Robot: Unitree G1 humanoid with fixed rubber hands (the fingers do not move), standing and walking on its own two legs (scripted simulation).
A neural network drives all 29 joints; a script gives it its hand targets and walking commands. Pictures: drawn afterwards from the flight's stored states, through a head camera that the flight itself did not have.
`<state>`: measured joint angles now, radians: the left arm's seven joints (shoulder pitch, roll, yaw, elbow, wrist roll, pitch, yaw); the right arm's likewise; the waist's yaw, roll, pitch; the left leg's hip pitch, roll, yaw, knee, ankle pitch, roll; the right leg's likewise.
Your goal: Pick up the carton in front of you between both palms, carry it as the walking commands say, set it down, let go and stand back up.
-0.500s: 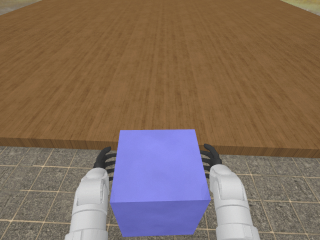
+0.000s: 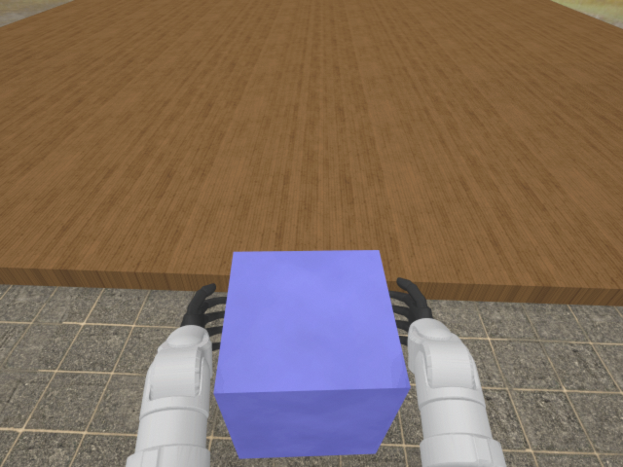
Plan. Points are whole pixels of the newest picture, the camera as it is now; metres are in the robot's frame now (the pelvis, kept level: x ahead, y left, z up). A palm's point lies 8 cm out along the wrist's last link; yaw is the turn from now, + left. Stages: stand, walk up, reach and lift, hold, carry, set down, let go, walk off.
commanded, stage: hold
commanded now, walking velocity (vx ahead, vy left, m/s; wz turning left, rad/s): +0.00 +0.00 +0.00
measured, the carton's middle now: (307, 357) +0.30 +0.00 -0.03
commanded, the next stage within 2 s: carry in 0.12 s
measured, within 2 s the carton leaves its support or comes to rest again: neither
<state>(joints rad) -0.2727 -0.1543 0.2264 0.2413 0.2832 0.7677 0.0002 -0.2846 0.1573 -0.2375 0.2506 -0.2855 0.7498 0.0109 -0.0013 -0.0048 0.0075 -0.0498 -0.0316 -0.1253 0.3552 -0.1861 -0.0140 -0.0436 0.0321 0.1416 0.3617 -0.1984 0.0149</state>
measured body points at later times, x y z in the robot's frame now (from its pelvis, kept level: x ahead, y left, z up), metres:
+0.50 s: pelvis +0.09 -0.01 -0.01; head +0.07 -0.01 +0.44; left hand +0.37 +0.14 +0.08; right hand +0.38 -0.16 +0.08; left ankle +0.09 +0.09 -0.74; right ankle +0.01 -0.14 -0.75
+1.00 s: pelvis +0.36 -0.07 +0.00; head +0.36 -0.08 +0.45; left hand +0.60 +0.10 +0.10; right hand +0.63 -0.21 +0.09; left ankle +0.31 +0.06 -0.67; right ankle +0.36 -0.13 -0.75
